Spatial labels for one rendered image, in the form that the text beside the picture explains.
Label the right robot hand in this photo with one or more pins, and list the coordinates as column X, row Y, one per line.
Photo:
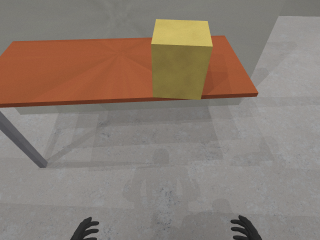
column 249, row 230

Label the carton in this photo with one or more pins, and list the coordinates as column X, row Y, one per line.
column 180, row 56

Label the left robot hand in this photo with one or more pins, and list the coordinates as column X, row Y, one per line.
column 81, row 231

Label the table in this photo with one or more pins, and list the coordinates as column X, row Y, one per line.
column 99, row 71

